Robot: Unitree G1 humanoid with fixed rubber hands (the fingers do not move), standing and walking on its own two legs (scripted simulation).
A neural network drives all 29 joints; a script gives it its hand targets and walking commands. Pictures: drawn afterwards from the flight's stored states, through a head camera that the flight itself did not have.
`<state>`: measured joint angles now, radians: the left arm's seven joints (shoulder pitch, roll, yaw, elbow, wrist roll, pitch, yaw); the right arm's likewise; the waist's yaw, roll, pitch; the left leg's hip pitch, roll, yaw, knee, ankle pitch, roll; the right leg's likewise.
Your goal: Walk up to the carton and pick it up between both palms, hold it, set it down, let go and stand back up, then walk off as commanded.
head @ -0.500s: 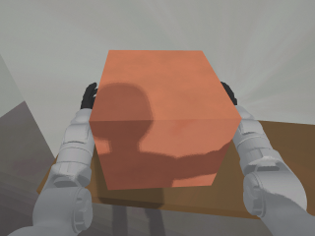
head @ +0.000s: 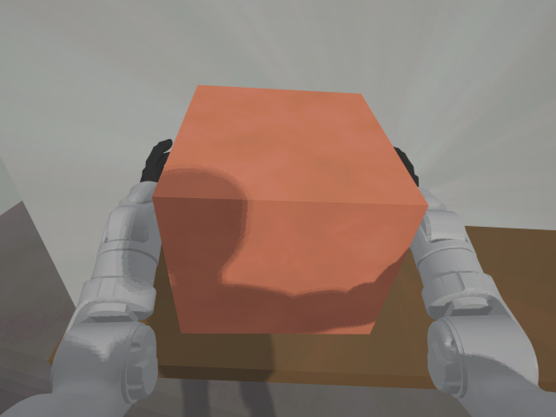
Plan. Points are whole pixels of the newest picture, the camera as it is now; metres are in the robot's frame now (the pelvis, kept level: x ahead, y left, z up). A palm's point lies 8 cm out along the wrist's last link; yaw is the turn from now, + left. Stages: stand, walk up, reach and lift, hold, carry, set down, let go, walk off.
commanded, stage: reach and lift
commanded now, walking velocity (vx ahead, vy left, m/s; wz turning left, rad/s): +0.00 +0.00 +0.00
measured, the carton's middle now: (279, 202) +0.39 +0.03 +0.17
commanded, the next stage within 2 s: hold in 0.92 s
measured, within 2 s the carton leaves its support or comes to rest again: neither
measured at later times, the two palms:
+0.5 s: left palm (153, 179) +0.37 +0.22 +0.20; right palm (401, 187) +0.39 -0.15 +0.21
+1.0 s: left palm (146, 162) +0.36 +0.22 +0.24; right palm (406, 178) +0.38 -0.15 +0.23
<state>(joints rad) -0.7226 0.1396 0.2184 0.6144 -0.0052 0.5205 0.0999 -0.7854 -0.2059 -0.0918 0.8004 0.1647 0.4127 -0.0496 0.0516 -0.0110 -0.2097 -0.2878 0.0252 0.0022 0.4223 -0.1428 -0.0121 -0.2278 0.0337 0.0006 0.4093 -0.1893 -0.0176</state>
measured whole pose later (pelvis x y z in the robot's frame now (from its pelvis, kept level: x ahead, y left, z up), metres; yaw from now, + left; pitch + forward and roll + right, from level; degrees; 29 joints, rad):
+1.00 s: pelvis +0.00 +0.00 +0.00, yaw +0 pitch -2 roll -1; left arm -0.83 0.20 0.26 0.61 -0.01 0.64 0.05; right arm -0.87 -0.18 -0.12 0.78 0.19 0.51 -0.12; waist 0.03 0.00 -0.20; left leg -0.25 0.03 0.00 0.42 -0.15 -0.01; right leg -0.19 0.03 0.00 0.40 -0.19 -0.02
